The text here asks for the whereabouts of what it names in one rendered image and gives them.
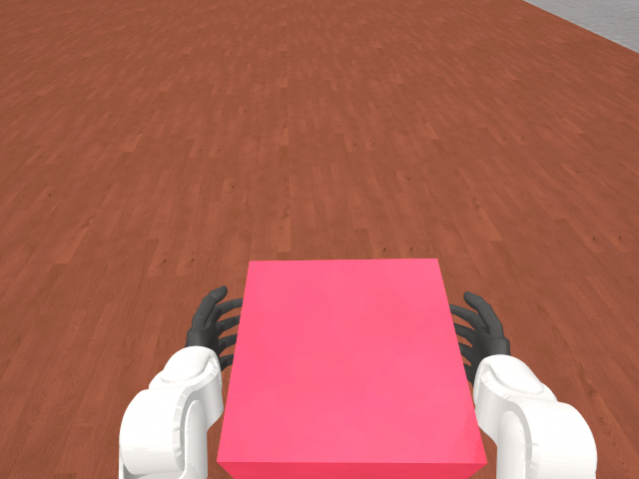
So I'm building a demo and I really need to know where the carton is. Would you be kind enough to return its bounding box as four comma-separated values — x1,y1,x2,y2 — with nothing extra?
217,258,487,479

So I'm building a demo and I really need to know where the robot left hand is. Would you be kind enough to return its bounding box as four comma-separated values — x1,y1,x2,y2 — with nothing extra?
184,285,244,372

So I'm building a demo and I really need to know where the robot right hand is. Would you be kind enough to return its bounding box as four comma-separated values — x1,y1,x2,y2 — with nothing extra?
448,291,511,387

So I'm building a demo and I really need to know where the right robot forearm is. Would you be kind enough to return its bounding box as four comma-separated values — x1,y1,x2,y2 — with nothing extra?
473,354,597,479

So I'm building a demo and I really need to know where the left robot forearm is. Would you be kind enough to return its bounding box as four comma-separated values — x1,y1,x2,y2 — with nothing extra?
119,346,224,479

